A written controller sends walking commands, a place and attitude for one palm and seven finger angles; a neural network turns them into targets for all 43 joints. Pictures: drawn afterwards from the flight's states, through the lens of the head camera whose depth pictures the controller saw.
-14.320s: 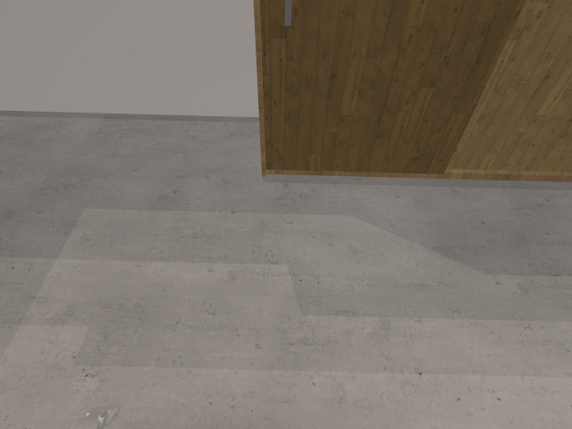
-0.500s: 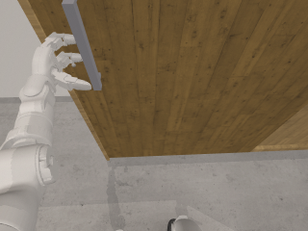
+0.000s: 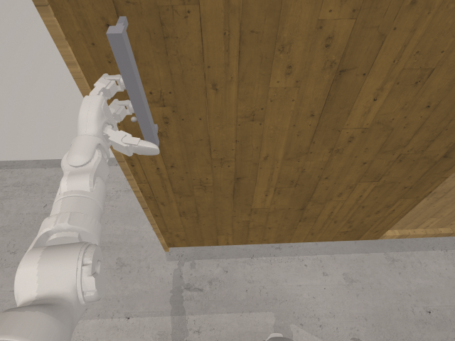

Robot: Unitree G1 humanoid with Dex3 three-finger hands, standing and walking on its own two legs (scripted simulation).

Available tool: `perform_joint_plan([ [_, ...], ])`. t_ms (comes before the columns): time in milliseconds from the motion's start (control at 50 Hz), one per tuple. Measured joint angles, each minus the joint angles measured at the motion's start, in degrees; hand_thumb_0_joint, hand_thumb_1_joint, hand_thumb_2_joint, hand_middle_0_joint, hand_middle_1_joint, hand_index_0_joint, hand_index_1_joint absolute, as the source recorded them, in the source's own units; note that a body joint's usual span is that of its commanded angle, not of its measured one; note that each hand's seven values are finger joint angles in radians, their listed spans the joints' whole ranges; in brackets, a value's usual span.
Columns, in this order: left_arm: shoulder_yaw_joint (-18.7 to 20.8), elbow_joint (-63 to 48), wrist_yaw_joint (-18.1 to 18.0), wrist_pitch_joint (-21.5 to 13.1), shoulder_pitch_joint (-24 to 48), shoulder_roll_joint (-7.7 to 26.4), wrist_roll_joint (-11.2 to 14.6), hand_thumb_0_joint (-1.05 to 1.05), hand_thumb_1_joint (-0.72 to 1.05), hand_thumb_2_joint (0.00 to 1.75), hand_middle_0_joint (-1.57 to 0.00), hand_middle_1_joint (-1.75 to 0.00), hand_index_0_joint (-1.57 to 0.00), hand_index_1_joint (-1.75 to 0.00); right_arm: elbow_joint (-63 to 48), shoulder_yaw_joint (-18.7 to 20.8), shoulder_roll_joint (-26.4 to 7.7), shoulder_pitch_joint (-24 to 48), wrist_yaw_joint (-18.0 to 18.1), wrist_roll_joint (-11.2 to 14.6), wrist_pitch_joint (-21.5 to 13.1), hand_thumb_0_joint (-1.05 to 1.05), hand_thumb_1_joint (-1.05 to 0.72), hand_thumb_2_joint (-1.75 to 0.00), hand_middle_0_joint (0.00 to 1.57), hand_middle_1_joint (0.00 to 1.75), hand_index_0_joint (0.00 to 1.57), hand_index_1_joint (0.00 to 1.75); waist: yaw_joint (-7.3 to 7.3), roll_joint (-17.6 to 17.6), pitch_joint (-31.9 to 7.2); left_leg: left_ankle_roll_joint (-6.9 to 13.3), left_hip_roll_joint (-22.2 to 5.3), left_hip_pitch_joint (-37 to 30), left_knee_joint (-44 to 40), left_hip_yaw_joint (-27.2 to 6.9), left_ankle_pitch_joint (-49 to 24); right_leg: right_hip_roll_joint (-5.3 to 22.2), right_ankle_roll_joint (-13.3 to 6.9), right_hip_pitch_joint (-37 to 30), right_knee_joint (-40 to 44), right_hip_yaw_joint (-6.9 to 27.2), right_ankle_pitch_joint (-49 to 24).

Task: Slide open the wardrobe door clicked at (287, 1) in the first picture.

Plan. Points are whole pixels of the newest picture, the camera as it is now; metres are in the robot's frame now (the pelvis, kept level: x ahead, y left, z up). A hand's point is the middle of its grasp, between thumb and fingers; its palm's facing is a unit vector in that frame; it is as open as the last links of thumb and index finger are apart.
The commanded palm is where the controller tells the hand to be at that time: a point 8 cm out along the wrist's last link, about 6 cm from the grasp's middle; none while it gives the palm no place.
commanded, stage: slide the fingers in behind the handle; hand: left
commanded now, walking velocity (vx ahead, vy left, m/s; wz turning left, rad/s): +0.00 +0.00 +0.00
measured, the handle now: (140, 92) +0.52 +0.15 +0.15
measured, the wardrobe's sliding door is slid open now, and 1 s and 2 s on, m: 0.00 0.00 0.00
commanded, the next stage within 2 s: grip the handle and tug to test in 1.10 s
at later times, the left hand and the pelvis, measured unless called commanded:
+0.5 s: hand (151, 119) +0.47 +0.13 +0.13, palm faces -0.01 -1.00 -0.01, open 14.0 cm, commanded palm +0.44 +0.19 +0.13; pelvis +0.00 +0.00 +0.00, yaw +0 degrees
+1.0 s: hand (150, 119) +0.46 +0.13 +0.13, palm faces -0.02 -1.00 -0.01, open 14.0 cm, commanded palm +0.43 +0.19 +0.13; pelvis +0.00 +0.00 +0.00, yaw +0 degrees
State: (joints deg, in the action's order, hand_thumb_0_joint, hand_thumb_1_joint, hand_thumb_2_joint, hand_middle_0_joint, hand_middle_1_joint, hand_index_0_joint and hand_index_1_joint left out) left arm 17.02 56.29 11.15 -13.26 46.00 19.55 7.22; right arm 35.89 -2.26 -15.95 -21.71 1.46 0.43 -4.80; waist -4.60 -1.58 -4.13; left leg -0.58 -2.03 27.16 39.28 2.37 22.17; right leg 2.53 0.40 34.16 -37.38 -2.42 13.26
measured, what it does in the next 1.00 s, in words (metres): stands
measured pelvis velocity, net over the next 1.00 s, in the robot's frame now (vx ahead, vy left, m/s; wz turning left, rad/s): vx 0.00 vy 0.00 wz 0.00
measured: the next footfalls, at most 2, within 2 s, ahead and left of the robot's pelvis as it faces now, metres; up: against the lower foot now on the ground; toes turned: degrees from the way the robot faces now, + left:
none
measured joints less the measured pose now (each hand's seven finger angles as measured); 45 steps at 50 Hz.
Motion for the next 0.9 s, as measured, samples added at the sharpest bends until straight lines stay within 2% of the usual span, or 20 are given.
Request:
perform_joint_plan([
  [140,-0.73,-0.99,-1.15,0.87,-0.84,-2.24,-0.50,-0.01,-0.50,0.30,-0.30,-1.20,-0.30,-1.20,-0.21,0.21,-0.12,1.17,-0.12,-0.23,0.07,0.01,-0.91,-0.90,0.20,0.29,0.21,0.30,0.35,0.09,0.07,-0.08,0.08,-0.86,-0.65,-0.24,0.00,0.09,-0.05,-0.77,0.23,-0.25,0.33],
  [280,-1.44,-3.31,-2.70,0.16,-2.07,-3.14,-1.11,-0.02,-0.50,0.30,-0.30,-1.20,-0.30,-1.20,-0.04,0.63,0.17,1.46,-0.12,-0.41,0.02,0.01,-0.91,-0.90,0.20,0.29,0.20,0.30,0.62,0.05,0.34,-0.23,-0.01,-1.60,-1.26,-0.21,-0.12,-0.04,-0.16,-1.36,0.54,-0.23,0.37],
  [400,-2.71,-1.33,-3.05,1.16,-0.30,-3.30,-1.20,-0.01,-0.50,0.30,-0.30,-1.20,-0.30,-1.20,0.70,0.43,0.23,1.44,0.07,-0.30,0.22,0.01,-0.91,-0.90,0.20,0.29,0.20,0.30,0.50,-0.18,0.67,-0.28,0.11,-1.82,-1.52,-0.59,-0.38,0.11,-0.23,-1.76,0.79,-0.59,0.28],
  [480,-1.96,-0.83,-3.40,0.78,0.27,-3.96,-0.87,-0.01,-0.50,0.30,-0.30,-1.20,-0.30,-1.20,1.06,0.31,0.28,1.43,0.07,-0.52,0.09,0.01,-0.91,-0.90,0.20,0.29,0.20,0.30,0.35,-0.21,0.77,-0.26,0.13,-1.77,-1.73,-0.31,-0.58,0.09,-0.22,-1.50,0.83,-0.31,0.07],
  [640,-0.43,0.04,-3.86,-0.29,-0.24,-2.81,-2.04,-0.01,-0.50,0.30,-0.30,-1.20,-0.30,-1.20,0.86,0.33,0.38,0.73,-0.09,-0.62,0.29,0.01,-0.91,-0.90,0.20,0.29,0.20,0.30,-0.31,0.12,0.57,-0.29,-0.08,-1.69,-1.83,0.23,-0.77,-0.21,-0.33,-1.13,0.87,0.23,-0.30],
  [780,-0.87,1.38,-2.99,-0.66,0.66,-1.91,-1.20,-0.01,-0.50,0.30,-0.30,-1.20,-0.30,-1.20,1.37,0.38,-0.04,0.47,0.33,-0.40,0.12,0.01,-0.91,-0.90,0.20,0.29,0.20,0.30,-0.31,0.39,1.20,-0.18,0.04,-1.14,-1.31,-0.04,-0.93,-0.06,-0.25,-0.99,0.93,0.01,-0.67],
  [900,-1.89,1.86,-3.02,-1.44,1.96,-2.58,-1.03,-0.01,-0.50,0.30,-0.30,-1.20,-0.30,-1.20,1.89,0.53,-0.22,0.43,0.33,-0.52,-0.52,0.01,-0.91,-0.90,0.20,0.29,0.20,0.30,-0.33,0.42,1.05,0.02,0.36,-0.46,-0.87,-0.18,-0.95,0.27,-0.04,-0.51,0.74,-0.05,-0.78],
])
